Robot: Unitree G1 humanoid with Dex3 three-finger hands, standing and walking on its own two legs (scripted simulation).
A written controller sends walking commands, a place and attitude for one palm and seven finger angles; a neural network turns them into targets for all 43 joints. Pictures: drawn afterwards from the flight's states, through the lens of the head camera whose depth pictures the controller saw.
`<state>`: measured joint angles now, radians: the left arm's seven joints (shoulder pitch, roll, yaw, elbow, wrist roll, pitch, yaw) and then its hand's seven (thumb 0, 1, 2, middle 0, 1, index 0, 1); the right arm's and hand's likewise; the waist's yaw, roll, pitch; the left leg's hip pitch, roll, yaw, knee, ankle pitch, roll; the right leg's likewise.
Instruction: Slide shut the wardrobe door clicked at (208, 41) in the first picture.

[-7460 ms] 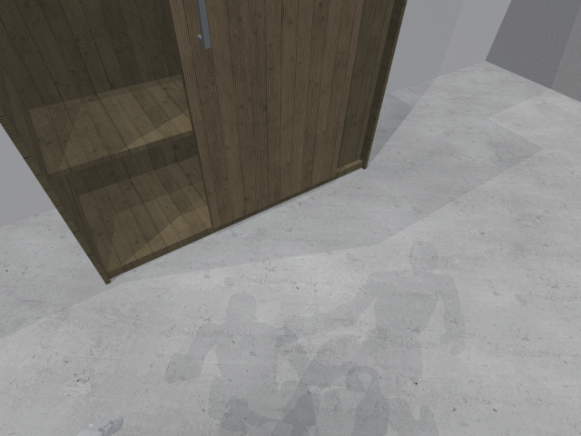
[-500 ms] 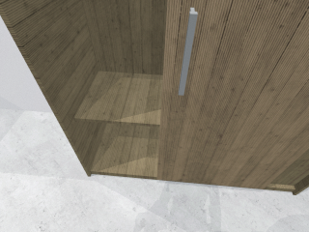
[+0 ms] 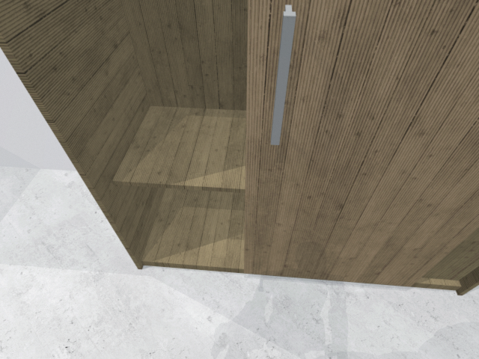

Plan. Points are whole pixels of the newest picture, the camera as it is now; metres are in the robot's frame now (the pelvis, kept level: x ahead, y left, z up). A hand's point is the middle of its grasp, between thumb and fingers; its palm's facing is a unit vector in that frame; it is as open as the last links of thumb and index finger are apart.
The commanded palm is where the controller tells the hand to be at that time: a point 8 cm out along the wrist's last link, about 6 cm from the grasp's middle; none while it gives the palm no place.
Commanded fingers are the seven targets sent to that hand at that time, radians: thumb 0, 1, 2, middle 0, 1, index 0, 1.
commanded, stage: look again from close up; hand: right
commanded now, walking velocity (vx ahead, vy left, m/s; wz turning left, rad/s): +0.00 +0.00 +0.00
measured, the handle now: (280, 83) +0.54 -0.04 +0.19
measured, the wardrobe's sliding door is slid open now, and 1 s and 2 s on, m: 0.46 0.46 0.46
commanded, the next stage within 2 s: shuffle to correct the standing spot in 0.14 s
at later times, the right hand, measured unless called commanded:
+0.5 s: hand out of the picture -0.02 -0.15 -0.18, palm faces -0.03 +0.98 -0.17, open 7.4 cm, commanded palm none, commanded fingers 0.00 -0.90 -0.90 0.20 0.30 0.20 0.30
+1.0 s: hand out of the picture +0.02 -0.06 -0.19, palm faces +0.09 +0.99 -0.09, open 7.4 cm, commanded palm none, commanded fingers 0.00 -0.90 -0.90 0.20 0.30 0.20 0.30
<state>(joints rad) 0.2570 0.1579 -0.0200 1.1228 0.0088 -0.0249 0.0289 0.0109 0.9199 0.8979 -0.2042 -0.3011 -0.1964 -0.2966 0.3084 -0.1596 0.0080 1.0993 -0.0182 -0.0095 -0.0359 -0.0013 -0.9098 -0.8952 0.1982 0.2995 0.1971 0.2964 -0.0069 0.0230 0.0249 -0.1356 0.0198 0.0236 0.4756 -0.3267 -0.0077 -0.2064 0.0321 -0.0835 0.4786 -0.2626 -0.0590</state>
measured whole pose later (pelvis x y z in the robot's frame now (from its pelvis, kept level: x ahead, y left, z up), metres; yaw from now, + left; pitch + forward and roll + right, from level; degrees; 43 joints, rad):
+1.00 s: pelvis +0.08 +0.06 -0.01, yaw +0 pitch -1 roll +0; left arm 0.18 0.13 0.00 1.05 0.00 -0.04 0.06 0.01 0.94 0.90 -0.20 -0.30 -0.19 -0.30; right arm 0.39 -0.09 0.00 1.14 -0.01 0.00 -0.05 0.00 -0.91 -0.89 0.20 0.30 0.20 0.30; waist -0.03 0.06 0.05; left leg -0.19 -0.03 0.10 0.75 -0.52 0.00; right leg -0.29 0.00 -0.14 0.58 -0.28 -0.09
